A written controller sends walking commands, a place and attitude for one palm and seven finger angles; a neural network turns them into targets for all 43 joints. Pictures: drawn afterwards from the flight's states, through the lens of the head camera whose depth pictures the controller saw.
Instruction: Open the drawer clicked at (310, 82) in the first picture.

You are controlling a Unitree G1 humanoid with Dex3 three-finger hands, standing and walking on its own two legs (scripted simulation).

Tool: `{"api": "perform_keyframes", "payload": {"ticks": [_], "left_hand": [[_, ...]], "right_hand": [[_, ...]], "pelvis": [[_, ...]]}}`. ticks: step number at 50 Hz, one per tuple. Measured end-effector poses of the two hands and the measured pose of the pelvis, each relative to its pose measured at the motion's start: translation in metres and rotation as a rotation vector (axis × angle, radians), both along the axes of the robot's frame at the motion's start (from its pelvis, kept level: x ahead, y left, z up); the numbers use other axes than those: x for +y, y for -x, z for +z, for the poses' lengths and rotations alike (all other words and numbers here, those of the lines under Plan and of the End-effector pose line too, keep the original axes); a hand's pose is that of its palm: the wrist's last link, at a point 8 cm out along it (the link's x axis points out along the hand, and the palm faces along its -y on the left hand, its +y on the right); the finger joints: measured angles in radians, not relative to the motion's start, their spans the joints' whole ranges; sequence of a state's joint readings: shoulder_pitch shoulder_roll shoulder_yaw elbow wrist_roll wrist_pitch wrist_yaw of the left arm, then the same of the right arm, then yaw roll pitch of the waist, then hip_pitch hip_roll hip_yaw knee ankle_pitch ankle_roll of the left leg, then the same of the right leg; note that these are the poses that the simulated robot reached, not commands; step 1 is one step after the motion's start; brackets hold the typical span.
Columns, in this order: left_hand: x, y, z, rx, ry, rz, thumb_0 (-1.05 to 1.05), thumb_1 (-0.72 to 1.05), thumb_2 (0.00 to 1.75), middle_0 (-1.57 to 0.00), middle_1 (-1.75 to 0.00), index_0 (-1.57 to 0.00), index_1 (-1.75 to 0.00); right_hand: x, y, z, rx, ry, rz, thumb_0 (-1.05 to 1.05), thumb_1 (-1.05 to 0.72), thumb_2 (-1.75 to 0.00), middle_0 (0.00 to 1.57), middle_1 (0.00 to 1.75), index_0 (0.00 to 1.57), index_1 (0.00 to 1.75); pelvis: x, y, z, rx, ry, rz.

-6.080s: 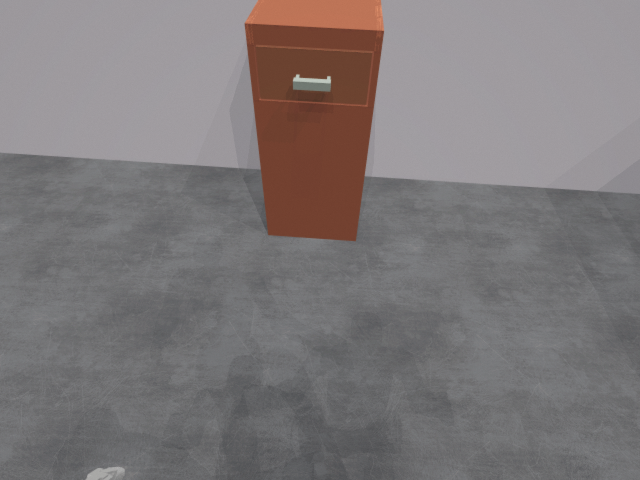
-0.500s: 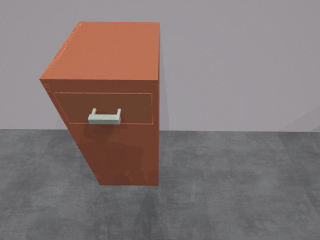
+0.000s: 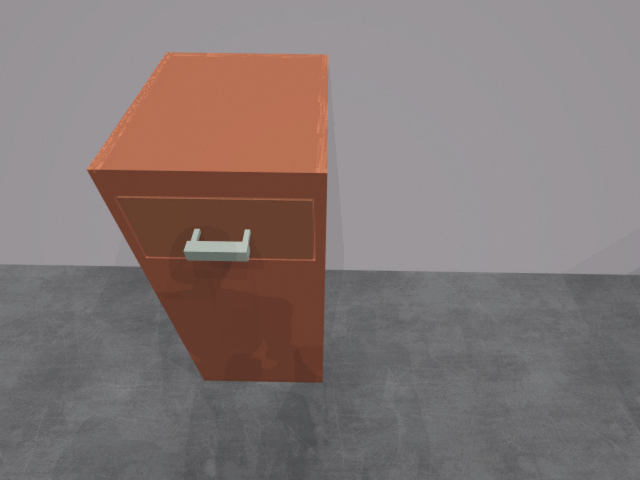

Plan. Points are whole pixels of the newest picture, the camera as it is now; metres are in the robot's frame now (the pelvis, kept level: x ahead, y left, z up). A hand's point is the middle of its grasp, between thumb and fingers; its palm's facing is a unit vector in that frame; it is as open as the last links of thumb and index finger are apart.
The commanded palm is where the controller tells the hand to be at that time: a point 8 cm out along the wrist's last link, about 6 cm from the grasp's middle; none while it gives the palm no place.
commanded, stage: look again from close up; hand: left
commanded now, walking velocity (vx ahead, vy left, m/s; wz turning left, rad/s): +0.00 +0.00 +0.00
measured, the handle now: (219, 242) +0.51 +0.22 -0.05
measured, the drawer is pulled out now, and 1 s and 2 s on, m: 0.00 0.00 0.00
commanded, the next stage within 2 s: raise the hand with hooked fingers in 0.56 s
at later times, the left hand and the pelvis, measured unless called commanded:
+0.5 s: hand out of the picture -0.01 +0.22 -0.18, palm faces -0.01 -0.98 -0.20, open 7.3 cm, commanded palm none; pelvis -0.03 +0.04 -0.01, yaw -1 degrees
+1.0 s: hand (131, 461) +0.15 +0.24 -0.05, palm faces +0.01 -0.16 -0.99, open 8.1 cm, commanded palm +0.10 +0.26 -0.02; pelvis -0.07 +0.01 -0.04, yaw -3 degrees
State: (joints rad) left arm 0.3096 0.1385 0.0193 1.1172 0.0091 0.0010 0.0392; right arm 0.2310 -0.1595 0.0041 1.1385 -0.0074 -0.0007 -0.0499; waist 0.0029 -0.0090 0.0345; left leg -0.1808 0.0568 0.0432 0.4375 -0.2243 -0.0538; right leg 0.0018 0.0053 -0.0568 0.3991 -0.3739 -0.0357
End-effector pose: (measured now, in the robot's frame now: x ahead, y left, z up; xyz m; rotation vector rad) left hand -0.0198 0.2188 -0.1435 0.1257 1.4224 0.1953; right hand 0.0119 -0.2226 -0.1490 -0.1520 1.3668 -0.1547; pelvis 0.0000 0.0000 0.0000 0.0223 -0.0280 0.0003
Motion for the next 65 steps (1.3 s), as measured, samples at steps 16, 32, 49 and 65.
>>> {"api": "perform_keyframes", "payload": {"ticks": [16,32,49,65], "left_hand": [[0.033,-0.016,-0.014,-0.099,-0.002,-0.076,0.0,0.91,0.9,-0.2,-0.29,-0.2,-0.3],[0.05,0.019,-0.005,-0.018,-0.001,-0.078,0.0,0.91,0.9,-0.2,-0.29,-0.2,-0.3],[0.032,-0.157,0.147,-0.879,-1.065,-0.937,0.0,0.73,0.82,-0.21,-0.41,-0.21,-0.42],[0.036,-0.137,0.153,-0.904,-1.224,-0.979,0.0,0.34,0.66,-0.26,-0.65,-0.27,-0.66]], "right_hand": [[0.024,0.019,-0.003,-0.058,0.014,-0.01,0.01,-0.91,-0.9,0.2,0.3,0.2,0.3],[0.041,0.051,0.003,0.011,-0.014,-0.012,0.01,-0.91,-0.9,0.2,0.3,0.2,0.3],[-0.009,-0.113,0.036,-0.674,0.061,0.114,0.01,-0.91,-0.9,0.2,0.3,0.2,0.3],[0.016,-0.151,0.012,-0.647,0.0,0.283,0.01,-0.9,-0.9,0.2,0.3,0.2,0.3]], "pelvis": [[0.029,0.019,-0.014,-0.001,0.03,-0.014],[0.039,0.031,-0.004,0.023,0.016,-0.019],[0.016,0.067,-0.042,0.193,-0.012,-0.052],[-0.008,0.074,-0.065,0.186,0.025,0.022]]}}
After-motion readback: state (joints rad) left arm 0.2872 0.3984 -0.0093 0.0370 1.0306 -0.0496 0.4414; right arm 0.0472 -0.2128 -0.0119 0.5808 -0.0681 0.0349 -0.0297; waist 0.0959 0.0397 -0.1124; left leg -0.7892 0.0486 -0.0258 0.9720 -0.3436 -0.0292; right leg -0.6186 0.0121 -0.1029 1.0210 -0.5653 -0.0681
